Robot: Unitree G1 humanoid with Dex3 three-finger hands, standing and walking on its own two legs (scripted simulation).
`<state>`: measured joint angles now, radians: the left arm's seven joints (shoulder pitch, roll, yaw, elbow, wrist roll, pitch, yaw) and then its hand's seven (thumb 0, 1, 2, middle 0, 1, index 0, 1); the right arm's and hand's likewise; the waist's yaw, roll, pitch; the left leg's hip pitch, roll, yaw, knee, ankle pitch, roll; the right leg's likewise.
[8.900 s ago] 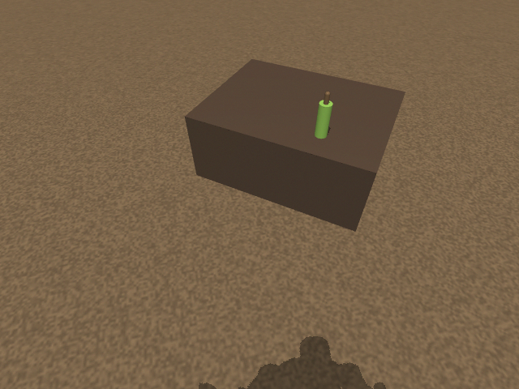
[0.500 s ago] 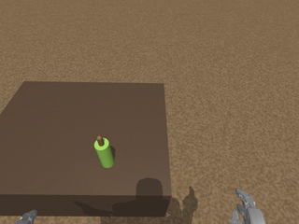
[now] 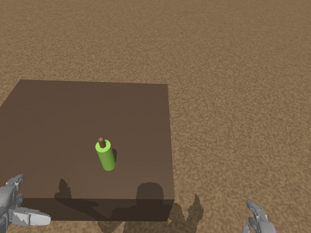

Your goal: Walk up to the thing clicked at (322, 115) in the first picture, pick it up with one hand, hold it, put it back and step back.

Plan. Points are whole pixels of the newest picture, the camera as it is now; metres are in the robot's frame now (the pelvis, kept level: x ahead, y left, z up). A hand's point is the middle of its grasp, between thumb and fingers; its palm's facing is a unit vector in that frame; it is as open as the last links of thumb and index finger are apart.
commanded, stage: go down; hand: left
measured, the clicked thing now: (105, 152) +0.49 +0.20 -0.22
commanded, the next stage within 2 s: none
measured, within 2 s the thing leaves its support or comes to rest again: neither
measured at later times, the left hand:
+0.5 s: hand (25, 173) +0.31 +0.34 -0.01, palm faces +0.10 -0.98 -0.17, open 17.4 cm
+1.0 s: hand (18, 148) +0.37 +0.37 +0.02, palm faces +0.13 -0.99 -0.11, open 17.2 cm
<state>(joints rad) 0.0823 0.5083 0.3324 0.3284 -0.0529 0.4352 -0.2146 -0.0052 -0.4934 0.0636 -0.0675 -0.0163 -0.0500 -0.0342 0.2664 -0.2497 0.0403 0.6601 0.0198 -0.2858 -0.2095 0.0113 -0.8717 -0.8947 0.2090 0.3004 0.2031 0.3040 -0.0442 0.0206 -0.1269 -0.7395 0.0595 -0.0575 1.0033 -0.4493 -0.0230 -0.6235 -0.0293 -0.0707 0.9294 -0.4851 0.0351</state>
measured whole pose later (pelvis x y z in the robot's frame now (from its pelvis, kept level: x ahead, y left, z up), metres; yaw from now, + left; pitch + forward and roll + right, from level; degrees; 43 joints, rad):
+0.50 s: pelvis +0.00 +0.01 +0.01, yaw -2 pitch +12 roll -3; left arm -0.22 0.61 0.48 0.81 -0.04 0.06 -0.43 -0.01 -0.52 0.07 -0.07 -0.02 -0.05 -0.04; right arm 0.35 -0.26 0.02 0.71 -0.01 -0.23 -0.17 0.01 -0.89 -0.90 0.21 0.30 0.20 0.30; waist -0.05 0.00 -0.10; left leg -0.75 0.07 -0.01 0.96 -0.43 -0.01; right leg -0.65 -0.02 -0.03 0.89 -0.45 0.05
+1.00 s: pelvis -0.01 +0.01 +0.00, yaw -3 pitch +15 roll -4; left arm -0.48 0.77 0.58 1.08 -0.05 -0.12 -0.51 -0.01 -0.45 0.06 -0.06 -0.03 -0.05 -0.04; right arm 0.35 -0.29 0.05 0.70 -0.02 -0.20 -0.16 0.01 -0.89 -0.90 0.21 0.30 0.20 0.30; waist -0.08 -0.02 -0.09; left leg -0.85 0.08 -0.02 1.00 -0.43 -0.01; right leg -0.75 -0.01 -0.03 0.91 -0.44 0.05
